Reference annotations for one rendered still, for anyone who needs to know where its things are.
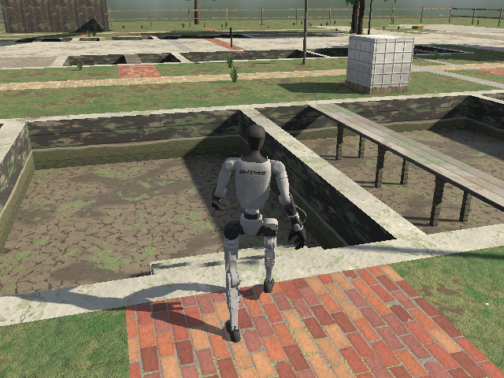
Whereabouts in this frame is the robot right upper arm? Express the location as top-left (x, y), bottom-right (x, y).
top-left (270, 160), bottom-right (291, 206)

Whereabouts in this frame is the right robot thigh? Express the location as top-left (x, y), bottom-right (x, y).
top-left (261, 218), bottom-right (278, 250)

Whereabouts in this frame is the robot left upper arm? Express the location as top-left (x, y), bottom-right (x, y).
top-left (214, 157), bottom-right (239, 198)

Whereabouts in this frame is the robot left forearm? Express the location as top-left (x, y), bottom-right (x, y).
top-left (211, 186), bottom-right (222, 204)

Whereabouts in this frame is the robot right forearm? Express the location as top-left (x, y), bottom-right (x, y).
top-left (284, 193), bottom-right (303, 231)

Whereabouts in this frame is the robot left foot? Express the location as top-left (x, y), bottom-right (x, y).
top-left (226, 320), bottom-right (241, 343)

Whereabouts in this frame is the robot left hand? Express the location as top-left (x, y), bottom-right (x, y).
top-left (212, 198), bottom-right (230, 211)

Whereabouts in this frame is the robot right hand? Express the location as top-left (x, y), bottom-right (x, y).
top-left (288, 228), bottom-right (306, 250)

